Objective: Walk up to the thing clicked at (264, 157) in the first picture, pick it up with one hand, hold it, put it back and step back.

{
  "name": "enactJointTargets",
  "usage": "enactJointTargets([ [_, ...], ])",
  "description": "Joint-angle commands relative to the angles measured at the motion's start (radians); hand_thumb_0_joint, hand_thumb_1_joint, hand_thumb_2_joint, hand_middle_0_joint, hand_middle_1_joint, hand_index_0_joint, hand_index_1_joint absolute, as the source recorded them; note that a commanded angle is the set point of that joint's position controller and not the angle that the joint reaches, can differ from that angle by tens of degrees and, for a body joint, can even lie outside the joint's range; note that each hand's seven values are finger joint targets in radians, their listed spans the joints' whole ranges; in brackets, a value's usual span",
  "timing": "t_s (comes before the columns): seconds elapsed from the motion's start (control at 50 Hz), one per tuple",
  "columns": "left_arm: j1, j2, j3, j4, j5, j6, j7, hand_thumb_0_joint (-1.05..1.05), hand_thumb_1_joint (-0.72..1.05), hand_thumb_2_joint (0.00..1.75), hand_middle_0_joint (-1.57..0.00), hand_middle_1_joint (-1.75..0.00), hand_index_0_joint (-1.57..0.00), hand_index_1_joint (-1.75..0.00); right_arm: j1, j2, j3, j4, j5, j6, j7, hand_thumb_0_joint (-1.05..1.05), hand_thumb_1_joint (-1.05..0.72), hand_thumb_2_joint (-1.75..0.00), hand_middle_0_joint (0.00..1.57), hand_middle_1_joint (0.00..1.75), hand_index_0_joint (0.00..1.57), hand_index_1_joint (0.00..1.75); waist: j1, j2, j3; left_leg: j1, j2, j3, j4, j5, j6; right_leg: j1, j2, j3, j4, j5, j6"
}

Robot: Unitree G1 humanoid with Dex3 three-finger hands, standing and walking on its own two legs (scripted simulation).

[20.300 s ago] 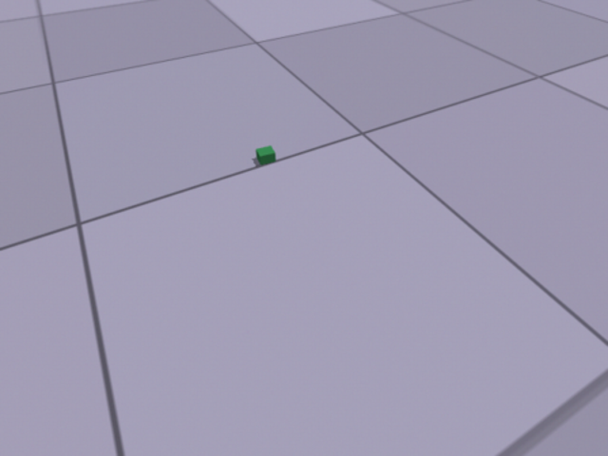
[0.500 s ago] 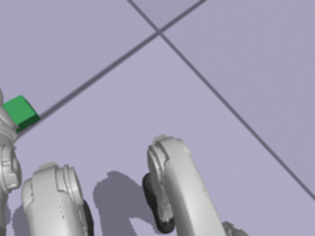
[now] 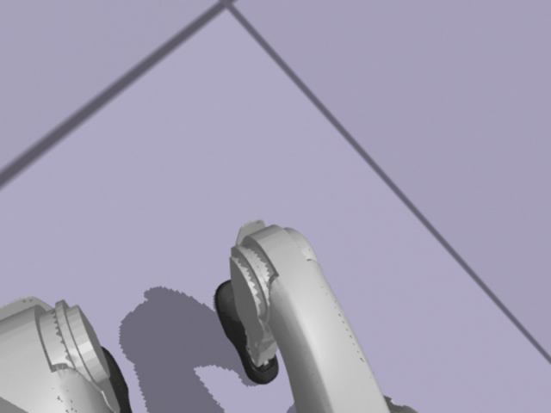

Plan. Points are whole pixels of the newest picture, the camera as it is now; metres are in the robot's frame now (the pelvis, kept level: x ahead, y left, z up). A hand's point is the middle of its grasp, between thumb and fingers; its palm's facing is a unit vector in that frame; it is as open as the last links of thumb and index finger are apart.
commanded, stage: rest palm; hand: left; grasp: from above
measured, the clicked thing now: out of the picture +0.48 +0.31 -0.28
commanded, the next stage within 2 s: close in 0.80 s
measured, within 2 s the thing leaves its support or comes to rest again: neither
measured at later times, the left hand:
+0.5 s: hand out of the picture +0.46 +0.31 -0.24, palm faces -0.35 -0.27 -0.90, open 13.7 cm
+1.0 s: hand out of the picture +0.47 +0.30 -0.25, palm faces -0.35 -0.27 -0.90, open 13.0 cm
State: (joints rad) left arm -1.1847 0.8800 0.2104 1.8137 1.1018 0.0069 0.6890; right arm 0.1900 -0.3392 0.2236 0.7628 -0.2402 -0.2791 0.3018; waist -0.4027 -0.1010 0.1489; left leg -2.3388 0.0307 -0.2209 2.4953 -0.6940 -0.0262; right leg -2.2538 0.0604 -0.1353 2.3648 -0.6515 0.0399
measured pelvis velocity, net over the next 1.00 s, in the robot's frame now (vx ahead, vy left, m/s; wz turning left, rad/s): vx -0.01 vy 0.01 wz -0.05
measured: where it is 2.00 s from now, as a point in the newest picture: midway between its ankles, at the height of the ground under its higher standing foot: (190, 384)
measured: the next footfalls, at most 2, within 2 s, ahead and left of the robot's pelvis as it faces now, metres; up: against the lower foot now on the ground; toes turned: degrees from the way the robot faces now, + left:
none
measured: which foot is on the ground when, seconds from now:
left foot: down 0.00-1.00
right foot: down 0.00-1.00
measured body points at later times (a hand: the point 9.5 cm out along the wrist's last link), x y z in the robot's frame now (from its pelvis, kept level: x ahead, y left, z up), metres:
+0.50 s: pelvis +0.00 +0.01 +0.00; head +0.28 +0.11 +0.33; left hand +0.48 +0.32 -0.18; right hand +0.00 -0.24 -0.05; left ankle +0.07 +0.13 -0.28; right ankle +0.11 -0.12 -0.28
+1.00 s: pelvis -0.01 +0.01 +0.01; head +0.29 +0.11 +0.32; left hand +0.48 +0.31 -0.20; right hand -0.01 -0.23 -0.04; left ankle +0.07 +0.13 -0.28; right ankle +0.11 -0.12 -0.28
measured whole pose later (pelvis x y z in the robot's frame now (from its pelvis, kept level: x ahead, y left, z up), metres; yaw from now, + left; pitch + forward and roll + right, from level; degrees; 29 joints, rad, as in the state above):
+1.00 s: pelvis -0.01 +0.01 +0.01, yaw -3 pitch +27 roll -14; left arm -1.19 1.02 0.19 1.84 1.04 0.01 0.68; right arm 0.16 -0.36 0.32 0.68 -0.24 -0.33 0.33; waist -0.44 -0.14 0.24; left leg -2.32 0.04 -0.27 2.50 -0.70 0.00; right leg -2.20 0.08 -0.17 2.32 -0.63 0.07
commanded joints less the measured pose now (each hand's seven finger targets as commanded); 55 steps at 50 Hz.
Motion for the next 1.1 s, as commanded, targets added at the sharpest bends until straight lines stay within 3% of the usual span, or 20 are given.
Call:
enactJointTargets([
  [0.0, -0.265, 0.243, 0.007, -0.101, -0.016, 0.031, 0.057, 0.00, -0.47, 0.92, -0.21, -0.79, -0.17, -0.83, 0.199, -0.298, -0.061, 0.011, -0.001, -0.015, 0.018, 0.00, -0.88, -0.90, 0.20, 0.30, 0.20, 0.30, -0.013, 0.533, -0.738, 0.529, 0.018, 0.112, -0.225, 0.244, 0.035, 0.427, 0.033, -0.099, -0.222, 0.289, -0.065],
  [0.02, -0.261, 0.217, -0.022, -0.086, -0.019, 0.038, 0.042, 0.00, -0.45, 0.91, -0.22, -0.78, -0.18, -0.82, 0.191, -0.291, -0.057, 0.010, -0.002, -0.019, 0.024, 0.00, -0.88, -0.90, 0.20, 0.30, 0.20, 0.30, -0.029, 0.513, -0.702, 0.499, 0.016, 0.114, -0.215, 0.226, 0.041, 0.415, 0.032, -0.097, -0.223, 0.278, -0.061],
  [0.06, -0.235, 0.273, 0.026, -0.104, -0.035, 0.040, 0.034, 0.00, -0.47, 0.91, -0.20, -0.79, -0.16, -0.82, 0.206, -0.305, -0.062, 0.018, 0.006, -0.021, 0.027, 0.00, -0.88, -0.90, 0.20, 0.30, 0.20, 0.30, -0.010, 0.516, -0.715, 0.494, 0.017, 0.103, -0.222, 0.236, 0.041, 0.421, 0.031, -0.104, -0.221, 0.277, -0.062],
  [0.12, -0.199, 0.270, 0.020, -0.085, -0.032, 0.043, 0.008, 0.00, -0.47, 0.91, -0.19, -0.81, -0.16, -0.84, 0.220, -0.305, -0.058, 0.013, 0.007, -0.020, 0.034, 0.00, -0.88, -0.90, 0.20, 0.30, 0.20, 0.30, -0.033, 0.478, -0.682, 0.481, 0.019, 0.096, -0.213, 0.259, 0.047, 0.433, 0.033, -0.106, -0.217, 0.303, -0.058],
  [0.16, -0.193, 0.275, 0.033, -0.087, -0.044, 0.036, 0.004, 0.00, -0.47, 0.90, -0.19, -0.82, -0.16, -0.85, 0.227, -0.312, -0.059, 0.010, 0.012, -0.020, 0.034, 0.00, -0.89, -0.90, 0.20, 0.30, 0.20, 0.30, -0.028, 0.473, -0.674, 0.472, 0.019, 0.089, -0.228, 0.247, 0.046, 0.437, 0.035, -0.111, -0.225, 0.286, -0.060],
  [0.2, -0.192, 0.265, 0.017, -0.070, -0.046, 0.027, -0.004, 0.00, -0.47, 0.90, -0.19, -0.84, -0.16, -0.86, 0.215, -0.315, -0.058, 0.011, 0.010, -0.023, 0.035, 0.00, -0.89, -0.90, 0.20, 0.30, 0.20, 0.30, -0.036, 0.471, -0.640, 0.454, 0.020, 0.081, -0.237, 0.203, 0.045, 0.403, 0.038, -0.117, -0.226, 0.244, -0.064],
  [0.28, -0.253, 0.244, -0.013, -0.083, -0.043, -0.003, -0.014, 0.00, -0.46, 0.90, -0.20, -0.82, -0.17, -0.85, 0.234, -0.322, -0.052, 0.005, 0.006, -0.034, 0.033, 0.00, -0.89, -0.90, 0.20, 0.30, 0.20, 0.30, -0.083, 0.440, -0.615, 0.441, 0.019, 0.081, -0.219, 0.176, 0.052, 0.410, 0.038, -0.116, -0.240, 0.233, -0.056],
  [0.3, -0.257, 0.257, -0.007, -0.079, -0.040, -0.011, -0.009, 0.00, -0.45, 0.90, -0.21, -0.82, -0.18, -0.85, 0.241, -0.328, -0.046, 0.006, 0.007, -0.036, 0.031, 0.00, -0.89, -0.90, 0.20, 0.30, 0.20, 0.30, -0.079, 0.441, -0.621, 0.443, 0.020, 0.077, -0.226, 0.182, 0.049, 0.421, 0.038, -0.120, -0.242, 0.234, -0.056],
  [0.38, -0.278, 0.242, -0.044, -0.073, -0.029, -0.028, -0.001, 0.00, -0.41, 0.87, -0.23, -0.83, -0.20, -0.85, 0.227, -0.333, -0.034, 0.001, 0.000, -0.051, 0.030, 0.00, -0.89, -0.90, 0.20, 0.30, 0.20, 0.30, -0.093, 0.465, -0.603, 0.474, 0.021, 0.069, -0.234, 0.145, 0.040, 0.393, 0.040, -0.132, -0.243, 0.202, -0.058],
  [0.44, -0.286, 0.250, -0.060, -0.074, -0.016, -0.029, 0.017, 0.00, -0.43, 0.88, -0.22, -0.83, -0.19, -0.86, 0.212, -0.344, -0.030, 0.002, -0.002, -0.058, 0.029, 0.00, -0.89, -0.90, 0.20, 0.30, 0.20, 0.30, -0.089, 0.495, -0.608, 0.508, 0.027, 0.059, -0.243, 0.148, 0.029, 0.383, 0.042, -0.141, -0.234, 0.210, -0.062],
  [0.46, -0.296, 0.269, -0.047, -0.071, -0.008, -0.027, 0.030, 0.00, -0.43, 0.89, -0.22, -0.83, -0.19, -0.86, 0.212, -0.341, -0.020, -0.002, 0.001, -0.058, 0.030, 0.00, -0.89, -0.90, 0.20, 0.30, 0.20, 0.30, -0.084, 0.511, -0.609, 0.506, 0.028, 0.056, -0.247, 0.157, 0.027, 0.381, 0.041, -0.144, -0.231, 0.215, -0.063],
  [0.52, -0.284, 0.255, -0.054, -0.051, -0.011, -0.010, 0.050, 0.00, -0.41, 0.89, -0.24, -0.82, -0.21, -0.85, 0.193, -0.334, -0.013, -0.008, -0.005, -0.058, 0.036, 0.00, -0.89, -0.90, 0.20, 0.30, 0.20, 0.30, -0.090, 0.519, -0.575, 0.505, 0.030, 0.058, -0.248, 0.169, 0.022, 0.385, 0.040, -0.143, -0.226, 0.237, -0.062],
  [0.6, -0.271, 0.289, -0.027, -0.043, -0.014, 0.013, 0.065, 0.00, -0.42, 0.88, -0.23, -0.83, -0.20, -0.85, 0.194, -0.352, -0.015, -0.015, -0.003, -0.057, 0.039, 0.00, -0.89, -0.90, 0.20, 0.30, 0.20, 0.30, -0.080, 0.534, -0.587, 0.513, 0.035, 0.054, -0.249, 0.207, 0.022, 0.398, 0.043, -0.142, -0.230, 0.265, -0.061],
  [0.64, -0.265, 0.296, -0.030, -0.041, -0.015, 0.022, 0.061, 0.00, -0.39, 0.85, -0.25, -0.80, -0.23, -0.83, 0.192, -0.352, -0.009, -0.023, -0.009, -0.055, 0.043, 0.00, -0.90, -0.90, 0.20, 0.30, 0.20, 0.30, -0.097, 0.524, -0.574, 0.505, 0.032, 0.059, -0.250, 0.197, 0.025, 0.415, 0.043, -0.140, -0.235, 0.263, -0.059],
  [0.88, -0.230, 0.328, -0.036, -0.051, -0.053, 0.008, 0.030, 0.00, -0.34, 0.82, -0.30, -0.77, -0.27, -0.80, 0.186, -0.355, 0.011, -0.045, 0.003, -0.056, 0.030, 0.00, -0.90, -0.90, 0.20, 0.30, 0.20, 0.30, -0.095, 0.485, -0.565, 0.478, 0.037, 0.051, -0.245, 0.176, 0.034, 0.442, 0.047, -0.141, -0.256, 0.246, -0.054],
  [0.92, -0.253, 0.323, -0.038, -0.075, -0.058, 0.000, 0.034, 0.00, -0.25, 0.75, -0.36, -0.73, -0.34, -0.75, 0.201, -0.364, 0.003, -0.047, 0.004, -0.050, 0.028, 0.00, -0.89, -0.90, 0.20, 0.30, 0.20, 0.30, -0.099, 0.511, -0.590, 0.497, 0.041, 0.045, -0.251, 0.191, 0.031, 0.460, 0.049, -0.144, -0.257, 0.258, -0.056],
  [0.98, -0.277, 0.341, -0.038, -0.095, -0.047, -0.007, 0.040, 0.00, -0.19, 0.71, -0.40, -0.68, -0.38, -0.70, 0.203, -0.362, 0.010, -0.048, 0.003, -0.044, 0.024, 0.00, -0.89, -0.90, 0.20, 0.30, 0.20, 0.30, -0.105, 0.528, -0.601, 0.515, 0.042, 0.039, -0.258, 0.193, 0.026, 0.467, 0.051, -0.148, -0.254, 0.264, -0.059],
  [1.0, -0.277, 0.314, -0.061, -0.095, -0.041, -0.005, 0.034, 0.00, -0.17, 0.69, -0.42, -0.66, -0.41, -0.68, 0.195, -0.358, 0.008, -0.054, 0.001, -0.046, 0.026, 0.00, -0.89, -0.90, 0.20, 0.30, 0.20, 0.30, -0.114, 0.517, -0.583, 0.511, 0.041, 0.042, -0.247, 0.188, 0.028, 0.453, 0.048, -0.148, -0.249, 0.263, -0.057],
  [1.02, -0.279, 0.333, -0.045, -0.093, -0.041, -0.008, 0.040, 0.00, -0.16, 0.68, -0.42, -0.67, -0.40, -0.69, 0.204, -0.364, 0.008, -0.041, 0.003, -0.044, 0.023, 0.00, -0.89, -0.90, 0.20, 0.30, 0.20, 0.30, -0.110, 0.532, -0.599, 0.521, 0.043, 0.039, -0.257, 0.195, 0.025, 0.452, 0.052, -0.152, -0.255, 0.263, -0.060],
  [1.08, -0.273, 0.299, -0.062, -0.066, -0.036, -0.001, 0.037, 0.00, -0.14, 0.66, -0.43, -0.66, -0.42, -0.67, 0.197, -0.356, 0.015, -0.044, 0.003, -0.043, 0.024, 0.00, -0.89, -0.90, 0.20, 0.30, 0.20, 0.30, -0.120, 0.526, -0.544, 0.505, 0.043, 0.033, -0.258, 0.182, 0.022, 0.415, 0.046, -0.157, -0.250, 0.256, -0.058],
])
